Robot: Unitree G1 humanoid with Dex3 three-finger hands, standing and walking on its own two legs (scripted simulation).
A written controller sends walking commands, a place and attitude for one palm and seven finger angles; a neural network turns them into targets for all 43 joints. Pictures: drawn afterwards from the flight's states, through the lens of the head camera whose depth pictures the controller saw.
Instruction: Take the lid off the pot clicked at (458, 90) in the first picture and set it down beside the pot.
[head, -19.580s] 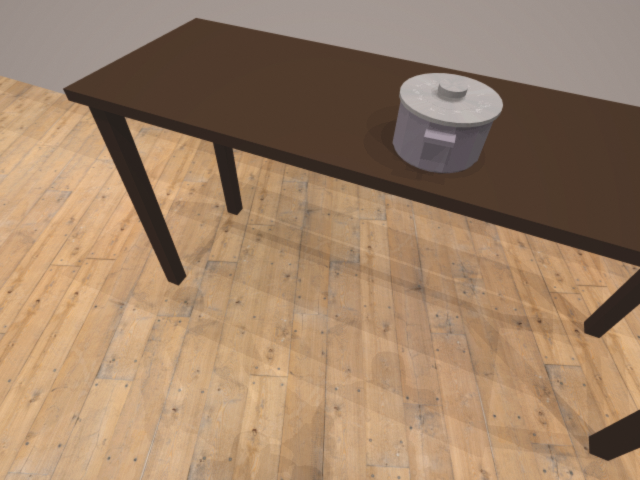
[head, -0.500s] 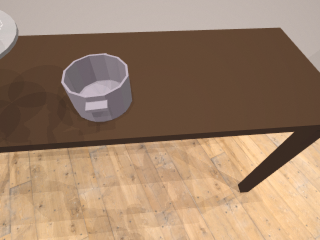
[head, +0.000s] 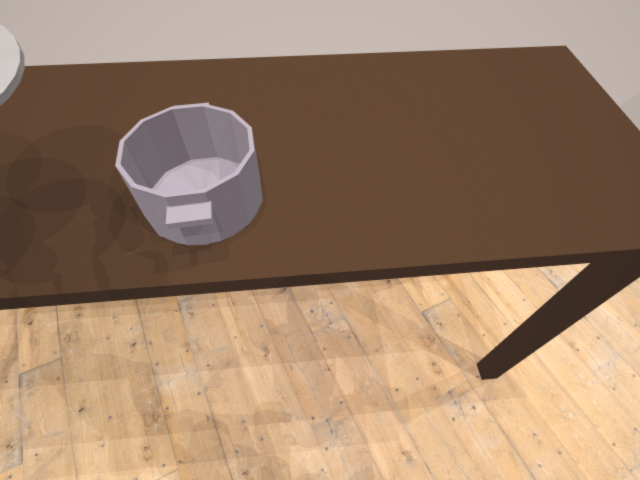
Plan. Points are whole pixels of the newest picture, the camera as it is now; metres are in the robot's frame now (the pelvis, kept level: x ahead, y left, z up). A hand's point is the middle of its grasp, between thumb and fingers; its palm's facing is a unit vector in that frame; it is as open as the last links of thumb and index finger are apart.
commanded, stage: lower the lid onto the table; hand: left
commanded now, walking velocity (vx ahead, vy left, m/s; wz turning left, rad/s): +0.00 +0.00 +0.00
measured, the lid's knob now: out of the picture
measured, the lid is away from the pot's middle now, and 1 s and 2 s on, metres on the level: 0.22 0.23 0.23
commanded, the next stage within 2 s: none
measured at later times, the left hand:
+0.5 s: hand out of the picture +0.47 +0.34 +0.25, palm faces -0.25 -0.26 -0.93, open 8.1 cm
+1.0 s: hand out of the picture +0.47 +0.36 +0.21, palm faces -0.33 -0.25 -0.91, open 8.1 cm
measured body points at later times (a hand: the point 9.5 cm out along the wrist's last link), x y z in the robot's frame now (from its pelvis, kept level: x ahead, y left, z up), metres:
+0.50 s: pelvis +0.00 +0.00 +0.00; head +0.07 +0.00 +0.44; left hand +0.48 +0.35 +0.30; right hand +0.00 -0.28 -0.12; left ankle -0.03 +0.09 -0.74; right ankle -0.04 -0.13 -0.74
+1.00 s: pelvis +0.00 +0.01 +0.00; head +0.08 +0.01 +0.44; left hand +0.48 +0.36 +0.26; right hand +0.00 -0.27 -0.12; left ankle -0.03 +0.09 -0.74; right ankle -0.04 -0.13 -0.74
